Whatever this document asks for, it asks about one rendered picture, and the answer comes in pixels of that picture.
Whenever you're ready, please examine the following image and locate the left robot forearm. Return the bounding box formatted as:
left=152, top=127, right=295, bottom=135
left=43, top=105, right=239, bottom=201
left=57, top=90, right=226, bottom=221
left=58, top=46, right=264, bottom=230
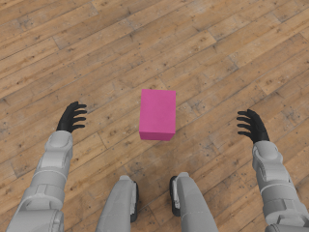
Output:
left=5, top=130, right=73, bottom=232

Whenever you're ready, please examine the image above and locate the right robot foot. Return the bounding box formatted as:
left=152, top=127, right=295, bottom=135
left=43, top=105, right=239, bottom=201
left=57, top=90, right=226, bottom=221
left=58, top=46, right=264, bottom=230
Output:
left=169, top=176, right=181, bottom=217

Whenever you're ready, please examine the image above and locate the robot right shin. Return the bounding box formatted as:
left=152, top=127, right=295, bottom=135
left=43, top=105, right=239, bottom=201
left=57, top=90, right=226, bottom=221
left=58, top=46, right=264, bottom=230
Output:
left=174, top=172, right=194, bottom=208

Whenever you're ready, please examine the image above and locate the right robot forearm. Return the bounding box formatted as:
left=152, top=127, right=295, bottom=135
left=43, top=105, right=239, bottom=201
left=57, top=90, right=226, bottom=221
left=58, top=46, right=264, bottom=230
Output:
left=252, top=140, right=309, bottom=228

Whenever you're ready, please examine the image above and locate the carton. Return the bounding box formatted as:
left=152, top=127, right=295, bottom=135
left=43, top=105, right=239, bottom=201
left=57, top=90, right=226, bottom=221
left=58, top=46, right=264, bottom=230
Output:
left=139, top=89, right=176, bottom=141

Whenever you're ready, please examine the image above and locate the robot left hand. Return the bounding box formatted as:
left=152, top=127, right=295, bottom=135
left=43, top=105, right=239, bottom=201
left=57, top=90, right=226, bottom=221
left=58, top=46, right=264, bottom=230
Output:
left=56, top=101, right=87, bottom=133

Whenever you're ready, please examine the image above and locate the robot right hand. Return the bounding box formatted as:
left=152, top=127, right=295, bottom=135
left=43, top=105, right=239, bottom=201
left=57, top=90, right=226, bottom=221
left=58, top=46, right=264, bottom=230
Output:
left=237, top=109, right=270, bottom=144

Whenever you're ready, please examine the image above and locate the robot left upper arm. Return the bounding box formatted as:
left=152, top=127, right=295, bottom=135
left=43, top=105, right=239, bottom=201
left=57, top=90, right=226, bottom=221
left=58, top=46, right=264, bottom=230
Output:
left=9, top=209, right=65, bottom=232

